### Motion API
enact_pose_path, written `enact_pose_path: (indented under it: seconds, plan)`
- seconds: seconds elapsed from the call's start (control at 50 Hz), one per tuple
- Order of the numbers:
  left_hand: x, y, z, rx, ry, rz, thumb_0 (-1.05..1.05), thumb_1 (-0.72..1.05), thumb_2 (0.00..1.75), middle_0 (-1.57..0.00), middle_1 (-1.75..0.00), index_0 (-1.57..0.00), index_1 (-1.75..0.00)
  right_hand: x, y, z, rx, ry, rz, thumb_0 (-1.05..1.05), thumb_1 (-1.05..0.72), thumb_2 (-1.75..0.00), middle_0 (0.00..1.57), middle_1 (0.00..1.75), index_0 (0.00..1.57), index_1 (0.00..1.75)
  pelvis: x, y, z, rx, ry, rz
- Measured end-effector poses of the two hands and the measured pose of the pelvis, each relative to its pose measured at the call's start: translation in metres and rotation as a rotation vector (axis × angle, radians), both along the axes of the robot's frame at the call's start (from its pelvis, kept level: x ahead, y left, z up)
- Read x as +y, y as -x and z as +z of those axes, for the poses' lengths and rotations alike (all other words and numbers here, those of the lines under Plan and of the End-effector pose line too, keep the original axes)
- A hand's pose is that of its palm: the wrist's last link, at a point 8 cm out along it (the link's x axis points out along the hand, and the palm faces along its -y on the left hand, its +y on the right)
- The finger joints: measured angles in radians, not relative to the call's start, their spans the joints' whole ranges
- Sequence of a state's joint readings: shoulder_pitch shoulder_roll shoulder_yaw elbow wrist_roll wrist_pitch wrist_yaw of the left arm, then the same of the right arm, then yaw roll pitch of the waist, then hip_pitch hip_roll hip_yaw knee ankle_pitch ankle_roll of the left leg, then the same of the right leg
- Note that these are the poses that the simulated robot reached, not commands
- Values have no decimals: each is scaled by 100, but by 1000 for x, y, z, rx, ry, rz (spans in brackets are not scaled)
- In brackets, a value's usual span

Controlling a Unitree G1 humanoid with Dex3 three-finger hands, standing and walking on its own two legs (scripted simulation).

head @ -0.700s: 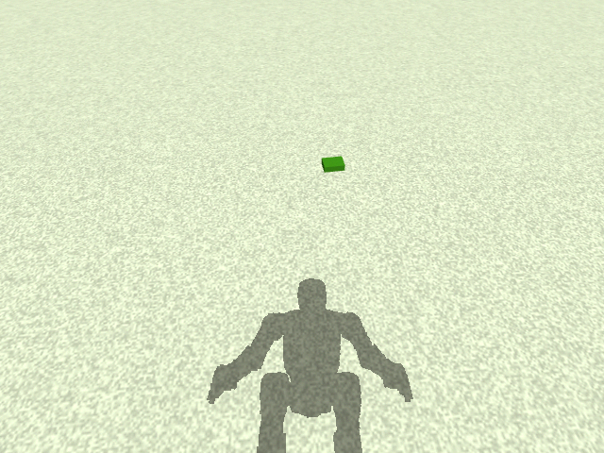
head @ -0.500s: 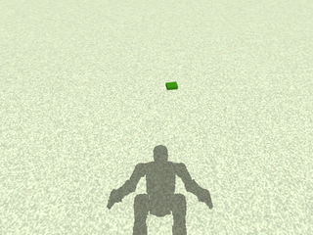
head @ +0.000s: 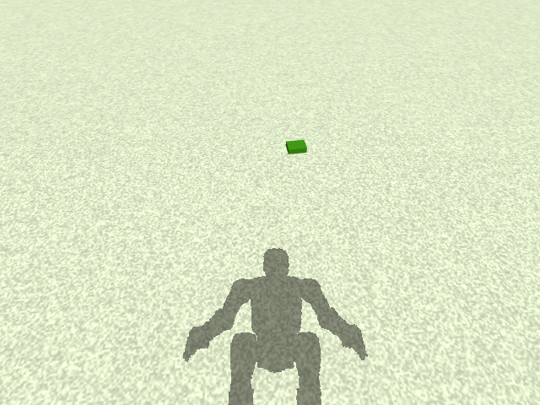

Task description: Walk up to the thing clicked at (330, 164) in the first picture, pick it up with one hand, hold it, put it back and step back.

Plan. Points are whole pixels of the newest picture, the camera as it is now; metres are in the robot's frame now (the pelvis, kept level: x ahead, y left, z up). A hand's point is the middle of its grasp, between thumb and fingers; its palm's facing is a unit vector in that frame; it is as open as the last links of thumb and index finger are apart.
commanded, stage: stand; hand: left
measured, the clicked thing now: (296, 146) +1.59 -0.15 -0.77
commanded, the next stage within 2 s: walk up in 0.42 s
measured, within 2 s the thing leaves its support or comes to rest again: neither
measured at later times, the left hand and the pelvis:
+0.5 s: hand out of the picture +0.08 +0.26 -0.15, palm faces -0.01 -0.95 -0.33, open 7.4 cm; pelvis +0.00 +0.00 +0.00, yaw +0 degrees
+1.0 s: hand (208, 385) +0.19 +0.12 -0.14, palm faces +0.12 -0.93 -0.34, open 7.4 cm; pelvis +0.16 -0.16 -0.01, yaw +3 degrees
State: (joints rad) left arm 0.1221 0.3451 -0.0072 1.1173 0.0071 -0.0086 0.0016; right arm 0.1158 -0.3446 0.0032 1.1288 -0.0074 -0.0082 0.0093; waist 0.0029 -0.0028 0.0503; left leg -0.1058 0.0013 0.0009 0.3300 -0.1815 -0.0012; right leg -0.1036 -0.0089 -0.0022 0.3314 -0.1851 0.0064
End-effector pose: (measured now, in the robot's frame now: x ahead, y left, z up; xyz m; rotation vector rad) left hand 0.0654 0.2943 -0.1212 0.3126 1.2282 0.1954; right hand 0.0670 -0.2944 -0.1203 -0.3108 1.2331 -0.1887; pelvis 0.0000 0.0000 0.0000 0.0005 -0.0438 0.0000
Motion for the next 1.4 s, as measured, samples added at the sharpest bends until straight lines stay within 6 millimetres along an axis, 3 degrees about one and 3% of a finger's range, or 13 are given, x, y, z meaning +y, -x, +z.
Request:
enact_pose_path:
  seconds: [0.48,0.56,0.64,0.74,0.82,0.86,1.0,1.08,1.16,1.3,1.34,1.4]
  plan:
    - [9,-9,3,-30,16,3,1,90,89,-20,-30,-21,-30,-2,-3,5,-54,-1,-2,1,-91,-90,20,30,20,30,1,-4,-1,9,-6,0]
    - [16,-23,11,-45,1,1,1,90,89,-20,-30,-21,-30,-28,14,14,-37,37,-18,1,-90,-90,21,30,21,30,-14,-10,0,25,-13,15]
    - [12,-45,19,-78,-20,-5,1,91,89,-20,-30,-20,-30,-68,27,21,30,91,-31,1,-90,-90,21,30,21,30,-35,-25,-2,19,-14,20]
    - [-17,-84,22,-92,-49,-16,1,91,90,-20,-30,-20,-30,-127,15,14,49,127,-60,1,-90,-90,21,30,21,30,-74,-59,-13,6,-39,9]
    - [-57,-117,17,-157,-78,-6,1,91,90,-20,-30,-20,-30,-176,-27,-11,46,142,-41,1,-90,-90,21,30,20,30,-113,-92,-33,-5,-17,20]
    - [-78,-120,15,-191,-77,19,1,91,90,-20,-30,-20,-30,-187,-58,-19,39,134,-12,1,-91,-90,20,30,20,30,-126,-105,-36,-14,-6,42]
    - [-134,-109,14,-91,-9,115,1,90,89,-20,-30,-21,-30,-183,-180,4,-115,27,103,1,-91,-90,20,30,20,30,-158,-158,-11,-11,-6,54]
    - [-149,-116,6,-32,9,148,1,90,89,-20,-30,-21,-30,-186,-234,14,-131,22,154,1,-91,-90,20,30,20,30,-171,-193,-9,1,9,65]
    - [-157,-136,-5,6,21,176,1,90,89,-20,-30,-21,-30,-192,-286,18,-103,49,196,1,-91,-90,20,30,20,30,-179,-235,-12,10,21,87]
    - [-156,-197,-33,87,28,197,1,90,89,-20,-30,-21,-30,-188,-394,12,-159,105,238,1,-91,-90,20,30,20,30,-175,-318,-33,18,-22,103]
    - [-159,-226,-32,100,30,174,1,90,89,-20,-30,-21,-30,-188,-415,13,-209,105,221,1,-91,-90,20,30,20,30,-174,-338,-33,16,-17,98]
    - [-160,-284,-22,63,21,111,1,91,89,-20,-30,-21,-30,-194,-431,20,-238,94,161,1,-91,-90,20,30,20,30,-180,-369,-25,5,-19,91]
